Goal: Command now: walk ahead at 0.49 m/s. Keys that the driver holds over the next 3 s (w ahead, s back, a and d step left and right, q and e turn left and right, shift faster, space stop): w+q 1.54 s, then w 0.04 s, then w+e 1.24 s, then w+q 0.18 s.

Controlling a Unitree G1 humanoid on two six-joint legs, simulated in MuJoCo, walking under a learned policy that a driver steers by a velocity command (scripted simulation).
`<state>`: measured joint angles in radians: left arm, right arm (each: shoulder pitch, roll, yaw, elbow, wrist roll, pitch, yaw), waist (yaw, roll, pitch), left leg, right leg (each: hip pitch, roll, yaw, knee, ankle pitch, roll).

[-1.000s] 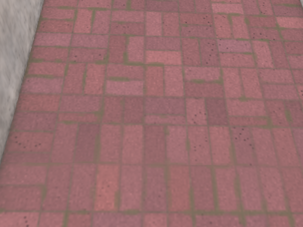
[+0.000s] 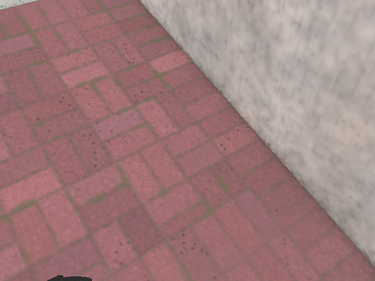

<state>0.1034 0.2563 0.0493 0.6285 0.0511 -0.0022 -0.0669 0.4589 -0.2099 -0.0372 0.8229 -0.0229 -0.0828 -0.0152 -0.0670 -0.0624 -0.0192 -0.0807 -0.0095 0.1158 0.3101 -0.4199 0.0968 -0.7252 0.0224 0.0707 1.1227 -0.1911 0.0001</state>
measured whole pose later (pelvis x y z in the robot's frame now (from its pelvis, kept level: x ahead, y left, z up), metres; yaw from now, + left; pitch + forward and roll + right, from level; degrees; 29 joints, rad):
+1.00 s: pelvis +0.54 +0.13 +0.07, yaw +32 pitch +4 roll +0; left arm 0.06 0.21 0.00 0.59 0.06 -0.02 -0.02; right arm 0.39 -0.26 -0.07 0.77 -0.01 -0.05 -0.01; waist -0.05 -0.02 0.00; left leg -0.19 -0.18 -0.08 0.39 -0.41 0.17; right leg -0.90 -0.12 0.02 1.34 -0.28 0.05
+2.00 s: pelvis +0.94 +0.52 +0.17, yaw +48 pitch +2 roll +1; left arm 0.15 0.24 0.06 0.73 0.02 0.01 -0.03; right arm 0.45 -0.21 -0.05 0.84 -0.04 -0.09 0.00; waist -0.02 -0.05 -0.02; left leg -0.08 0.00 0.19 0.29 -0.39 -0.03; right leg -0.86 -0.04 0.01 1.47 -0.27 -0.05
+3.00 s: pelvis +1.46 +0.86 +0.27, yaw +17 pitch +2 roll +2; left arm 0.12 0.24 0.03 0.61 0.05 -0.02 -0.04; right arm 0.42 -0.24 -0.05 0.82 -0.02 -0.07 -0.01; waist -0.04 -0.06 -0.03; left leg -0.24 -0.06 0.10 0.44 -0.41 0.10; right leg -0.73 0.00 0.07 1.35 -0.29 -0.05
